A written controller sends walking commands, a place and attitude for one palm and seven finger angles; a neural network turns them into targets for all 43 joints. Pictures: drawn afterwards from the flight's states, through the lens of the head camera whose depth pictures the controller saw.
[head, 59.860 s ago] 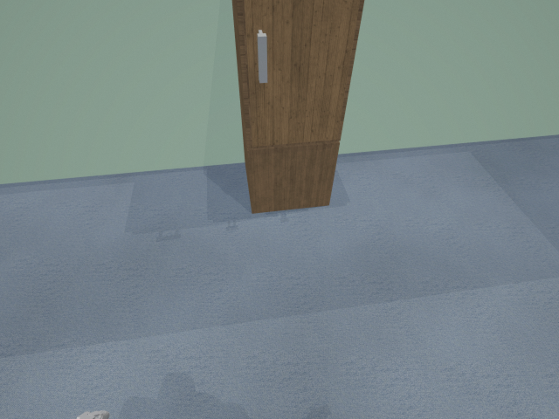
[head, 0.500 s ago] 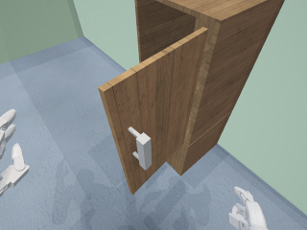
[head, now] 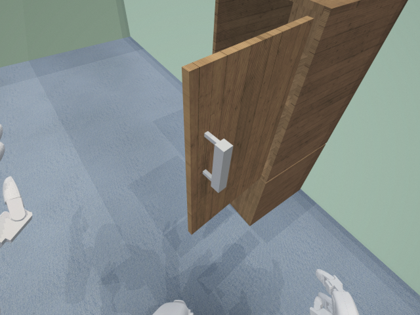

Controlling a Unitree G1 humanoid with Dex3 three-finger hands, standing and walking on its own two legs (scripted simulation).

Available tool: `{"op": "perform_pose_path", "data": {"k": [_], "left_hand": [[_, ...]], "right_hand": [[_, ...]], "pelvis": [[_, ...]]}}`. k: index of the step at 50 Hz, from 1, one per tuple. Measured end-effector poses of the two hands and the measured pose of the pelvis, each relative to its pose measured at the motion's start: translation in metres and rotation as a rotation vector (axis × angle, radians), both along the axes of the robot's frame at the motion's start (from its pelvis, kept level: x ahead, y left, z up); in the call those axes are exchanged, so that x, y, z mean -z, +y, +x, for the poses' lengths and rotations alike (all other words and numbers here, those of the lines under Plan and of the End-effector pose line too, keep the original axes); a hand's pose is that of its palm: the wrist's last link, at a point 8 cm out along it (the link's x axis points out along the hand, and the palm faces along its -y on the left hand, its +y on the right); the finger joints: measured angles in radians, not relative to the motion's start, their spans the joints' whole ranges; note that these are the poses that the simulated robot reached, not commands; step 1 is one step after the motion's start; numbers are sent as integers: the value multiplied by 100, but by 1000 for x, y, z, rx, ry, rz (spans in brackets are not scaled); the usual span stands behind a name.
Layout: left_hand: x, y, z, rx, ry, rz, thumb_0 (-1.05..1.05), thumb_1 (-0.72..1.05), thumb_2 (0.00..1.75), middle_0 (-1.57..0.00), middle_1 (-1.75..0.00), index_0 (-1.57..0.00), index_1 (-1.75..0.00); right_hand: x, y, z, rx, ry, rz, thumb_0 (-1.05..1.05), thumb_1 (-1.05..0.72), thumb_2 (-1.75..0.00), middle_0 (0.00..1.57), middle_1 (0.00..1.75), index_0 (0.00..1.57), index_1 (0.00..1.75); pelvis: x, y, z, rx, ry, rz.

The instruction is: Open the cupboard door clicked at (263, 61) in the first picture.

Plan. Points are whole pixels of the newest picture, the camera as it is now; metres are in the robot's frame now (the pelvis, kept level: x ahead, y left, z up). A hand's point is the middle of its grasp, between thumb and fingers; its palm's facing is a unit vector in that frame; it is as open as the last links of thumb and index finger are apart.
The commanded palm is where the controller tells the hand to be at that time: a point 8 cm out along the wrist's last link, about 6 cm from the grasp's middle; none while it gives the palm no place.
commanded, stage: step back with the hand held close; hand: left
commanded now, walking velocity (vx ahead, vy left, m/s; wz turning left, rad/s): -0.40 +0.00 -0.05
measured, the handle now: (214, 162) +0.42 +0.03 +0.04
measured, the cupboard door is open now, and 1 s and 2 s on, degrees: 96 96 96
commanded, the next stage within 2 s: stop stepping back and stand still in 0.26 s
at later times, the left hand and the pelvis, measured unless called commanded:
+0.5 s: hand (2, 263) +0.14 +0.25 +0.18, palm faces +0.31 -0.84 -0.44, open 7.4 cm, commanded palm +0.08 +0.29 +0.20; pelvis -0.09 +0.01 +0.01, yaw -6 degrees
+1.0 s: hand out of the picture +0.04 +0.26 +0.19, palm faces +0.45 -0.82 -0.36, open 7.4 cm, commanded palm -0.02 +0.30 +0.20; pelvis -0.17 +0.01 +0.01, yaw -3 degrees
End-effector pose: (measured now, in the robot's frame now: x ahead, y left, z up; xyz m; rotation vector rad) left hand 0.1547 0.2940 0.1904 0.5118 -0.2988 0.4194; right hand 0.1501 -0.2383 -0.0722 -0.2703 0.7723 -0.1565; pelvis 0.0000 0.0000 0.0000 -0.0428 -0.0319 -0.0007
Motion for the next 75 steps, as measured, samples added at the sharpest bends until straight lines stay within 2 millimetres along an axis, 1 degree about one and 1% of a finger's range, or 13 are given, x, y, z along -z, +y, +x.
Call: {"op": "perform_pose_path", "data": {"k": [8, 16, 20, 27, 33, 39, 43, 49, 64, 67, 70, 73, 75], "left_hand": [[-20, 19, -20, 4, -55, 60, 1, 88, 90, -22, -30, -22, -30], [-15, -8, -48, 81, -19, 39, 1, 89, 90, -21, -30, -21, -30], [-14, -16, -51, 144, 9, 30, 1, 88, 90, -21, -30, -21, -30], [-9, -2, -59, 164, 33, 20, 1, 88, 90, -22, -30, -22, -30], [-22, -7, -98, 149, 53, 35, 1, 88, 90, -22, -30, -22, -30], [-22, -8, -145, 85, 85, 62, 1, 88, 90, -22, -30, -22, -30], [-15, -3, -158, 34, 37, 3, 1, 88, 90, -22, -30, -22, -30], [-6, 6, -156, 11, -11, -55, 1, 88, 90, -21, -30, -21, -30], [-9, 8, -154, 19, 87, 53, 1, 88, 90, -21, -30, -21, -30], [42, 19, -140, 14, 285, -12, 1, 89, 90, -21, -30, -21, -30], [140, 25, -137, -30, 630, -198, 0, 89, 90, -20, -30, -20, -30], [232, 7, -168, -54, 996, -373, 0, 90, 90, -20, -30, -20, -30], [276, -17, -202, -46, 1207, -471, 1, 90, 90, -20, -30, -20, -30]], "right_hand": [[-14, 16, -28, 0, -37, 17, 1, -90, -90, 20, 30, 20, 30], [-9, 19, -52, -38, -72, 68, 1, -90, -90, 20, 30, 20, 30], [-6, 11, -80, 20, -7, 52, 1, -90, -90, 20, 30, 21, 30], [-22, -3, -127, 114, -43, -6, 1, -90, -90, 20, 30, 20, 30], [-34, -4, -168, 122, -76, 1, 1, -90, -90, 20, 30, 20, 30], [-15, -8, -195, 95, -18, 19, 1, -90, -90, 20, 30, 20, 30], [-8, -11, -211, 95, 18, 15, 1, -90, -90, 20, 30, 20, 30], [-10, -10, -217, 94, 0, -28, 1, -90, -90, 20, 30, 20, 30], [8, 21, -192, 38, 6, 98, 1, -90, -90, 20, 30, 20, 30], [21, 20, -188, -9, 71, 110, 1, -90, -90, 20, 30, 20, 30], [40, 21, -190, -28, 155, 97, 1, -90, -90, 20, 30, 20, 30], [44, 24, -202, -18, 226, 82, 1, -91, -90, 20, 30, 20, 30], [41, 27, -213, -1, 270, 72, 1, -91, -90, 20, 30, 20, 30]], "pelvis": [[-9, 4, -31, 3, 17, -45], [-4, -4, -69, 84, 86, 14], [-10, 0, -81, 96, 59, 14], [-12, 8, -105, 104, 18, 35], [-24, 6, -130, 92, 8, 18], [-20, 1, -158, 85, 8, 39], [-21, 1, -165, 82, 9, 54], [-17, 9, -169, 48, 22, 51], [-13, 12, -164, 36, 18, 41], [-11, 19, -165, 2, 35, 42], [-3, 28, -166, -19, 40, 36], [-3, 32, -167, -10, 33, 48], [-7, 33, -168, -2, 27, 50]]}}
